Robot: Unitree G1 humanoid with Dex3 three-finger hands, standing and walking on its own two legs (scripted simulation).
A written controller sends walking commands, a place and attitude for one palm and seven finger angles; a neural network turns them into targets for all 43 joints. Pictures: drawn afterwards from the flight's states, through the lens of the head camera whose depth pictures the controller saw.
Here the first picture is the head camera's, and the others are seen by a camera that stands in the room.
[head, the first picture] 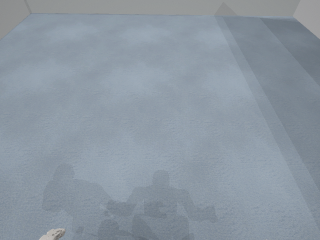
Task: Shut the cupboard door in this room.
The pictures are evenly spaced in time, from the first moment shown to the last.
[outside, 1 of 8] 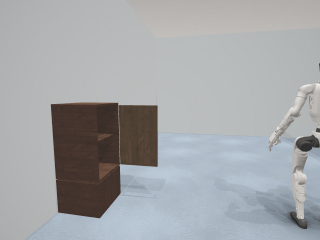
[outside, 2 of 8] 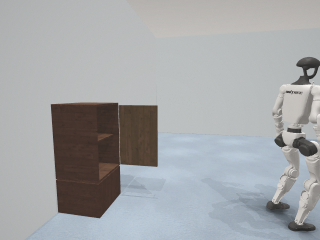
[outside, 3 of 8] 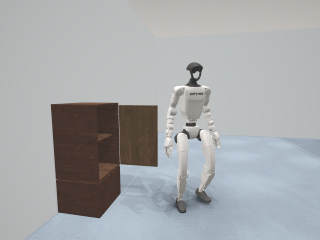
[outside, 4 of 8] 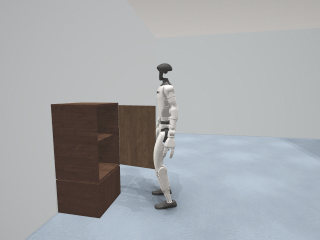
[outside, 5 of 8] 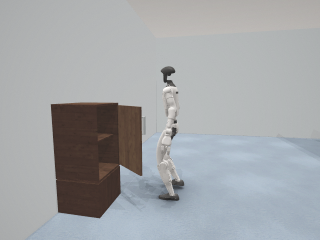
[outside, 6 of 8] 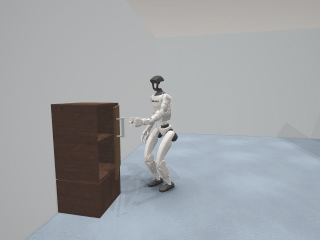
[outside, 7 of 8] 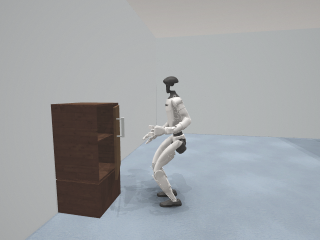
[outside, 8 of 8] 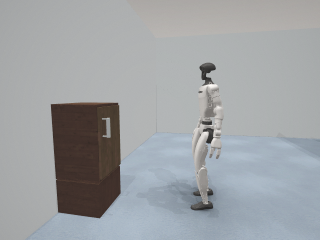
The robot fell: no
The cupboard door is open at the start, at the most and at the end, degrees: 91 91 0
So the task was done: yes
